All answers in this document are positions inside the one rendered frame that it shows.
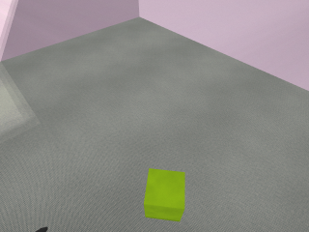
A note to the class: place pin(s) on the carton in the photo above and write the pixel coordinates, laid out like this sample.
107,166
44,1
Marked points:
165,194

